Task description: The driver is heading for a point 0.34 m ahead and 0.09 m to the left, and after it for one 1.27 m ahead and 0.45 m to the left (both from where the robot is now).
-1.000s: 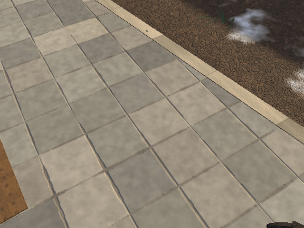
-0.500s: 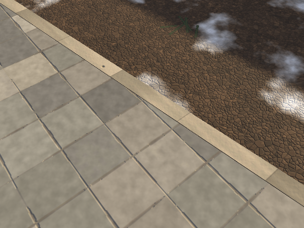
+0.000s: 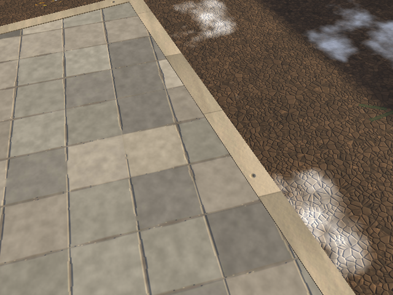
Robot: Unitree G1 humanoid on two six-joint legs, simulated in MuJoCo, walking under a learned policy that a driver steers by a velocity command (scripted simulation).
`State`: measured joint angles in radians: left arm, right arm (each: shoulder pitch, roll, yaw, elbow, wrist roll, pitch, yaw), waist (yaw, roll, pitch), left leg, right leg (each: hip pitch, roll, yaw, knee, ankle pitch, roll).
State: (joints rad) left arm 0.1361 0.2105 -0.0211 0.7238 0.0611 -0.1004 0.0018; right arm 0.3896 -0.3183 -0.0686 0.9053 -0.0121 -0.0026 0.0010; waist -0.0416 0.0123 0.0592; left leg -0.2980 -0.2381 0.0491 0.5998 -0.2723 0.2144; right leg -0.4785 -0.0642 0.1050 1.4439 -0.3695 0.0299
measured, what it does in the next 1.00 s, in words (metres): walks ahead, turning left: right foot, then left foot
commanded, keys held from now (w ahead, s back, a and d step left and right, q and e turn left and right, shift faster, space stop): w+q+shift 0.14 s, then q+shift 0.52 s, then shift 0.34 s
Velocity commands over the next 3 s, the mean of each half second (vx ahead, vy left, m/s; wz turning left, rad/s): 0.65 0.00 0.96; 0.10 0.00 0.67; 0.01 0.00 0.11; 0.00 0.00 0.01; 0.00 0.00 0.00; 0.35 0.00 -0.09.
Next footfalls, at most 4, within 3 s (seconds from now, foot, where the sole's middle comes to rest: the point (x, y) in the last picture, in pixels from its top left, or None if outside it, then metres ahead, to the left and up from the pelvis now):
0.26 right None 0.48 -0.17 -0.75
0.68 left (175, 293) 0.50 0.11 -0.75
1.04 right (220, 242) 0.67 -0.05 -0.75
2.96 left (145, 286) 0.53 0.21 -0.75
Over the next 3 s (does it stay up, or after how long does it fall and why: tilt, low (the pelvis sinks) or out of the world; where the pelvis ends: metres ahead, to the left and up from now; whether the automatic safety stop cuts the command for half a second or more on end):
stays up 0.59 0.10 0.01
